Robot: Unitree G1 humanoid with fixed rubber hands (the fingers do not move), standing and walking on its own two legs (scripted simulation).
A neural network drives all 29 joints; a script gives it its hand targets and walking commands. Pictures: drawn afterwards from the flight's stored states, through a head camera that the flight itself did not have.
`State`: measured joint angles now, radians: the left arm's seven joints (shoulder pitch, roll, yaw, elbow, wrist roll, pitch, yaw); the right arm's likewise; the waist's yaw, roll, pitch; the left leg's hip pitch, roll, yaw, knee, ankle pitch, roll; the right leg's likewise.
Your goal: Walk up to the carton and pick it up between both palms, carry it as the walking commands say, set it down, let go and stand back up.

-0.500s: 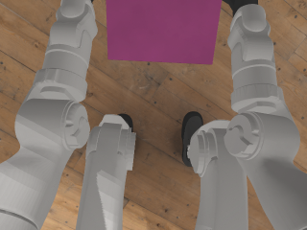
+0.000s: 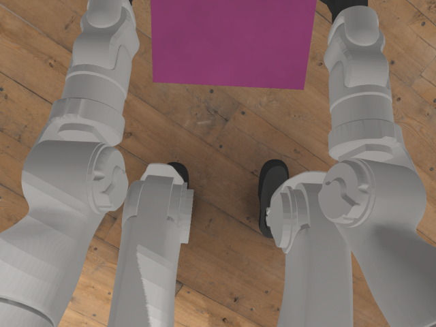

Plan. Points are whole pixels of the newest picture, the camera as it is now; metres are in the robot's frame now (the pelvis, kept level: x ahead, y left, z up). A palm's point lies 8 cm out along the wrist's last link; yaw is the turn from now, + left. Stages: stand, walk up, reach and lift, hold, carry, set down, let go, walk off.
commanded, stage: set down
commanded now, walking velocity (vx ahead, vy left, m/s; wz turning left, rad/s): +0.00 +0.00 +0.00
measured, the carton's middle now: (228, 23) +0.53 +0.01 -0.28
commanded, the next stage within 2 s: none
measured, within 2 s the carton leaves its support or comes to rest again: neither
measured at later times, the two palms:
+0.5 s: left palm out of the picture +0.55 +0.16 -0.18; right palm (344, 2) +0.54 -0.15 -0.18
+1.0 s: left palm (125, 53) +0.47 +0.17 -0.23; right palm (360, 50) +0.49 -0.20 -0.22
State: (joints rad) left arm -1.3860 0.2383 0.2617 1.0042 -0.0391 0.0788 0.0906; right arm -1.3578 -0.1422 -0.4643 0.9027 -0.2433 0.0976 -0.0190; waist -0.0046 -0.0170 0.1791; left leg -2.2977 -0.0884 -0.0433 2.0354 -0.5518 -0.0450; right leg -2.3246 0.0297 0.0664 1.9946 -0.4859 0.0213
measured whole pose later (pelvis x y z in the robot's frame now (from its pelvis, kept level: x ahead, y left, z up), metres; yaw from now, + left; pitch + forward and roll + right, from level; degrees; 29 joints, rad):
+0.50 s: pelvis +0.01 +0.00 +0.00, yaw +0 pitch +47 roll +0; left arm -1.39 0.24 0.26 1.03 -0.04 0.03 0.09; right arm -1.36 -0.14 -0.47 0.93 -0.22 0.05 -0.03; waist 0.00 -0.02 0.18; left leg -2.30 -0.09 -0.04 2.05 -0.58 -0.05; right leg -2.33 0.03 0.07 2.01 -0.51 0.04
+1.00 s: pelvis +0.01 -0.01 -0.01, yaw +0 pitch +46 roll +0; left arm -1.15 0.25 0.13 1.01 -0.10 -0.01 0.13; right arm -1.26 -0.28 -0.30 1.14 0.15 -0.05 -0.12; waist -0.01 -0.01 0.19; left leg -2.30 -0.09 -0.05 2.07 -0.58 -0.05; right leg -2.33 0.03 0.06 2.03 -0.51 0.06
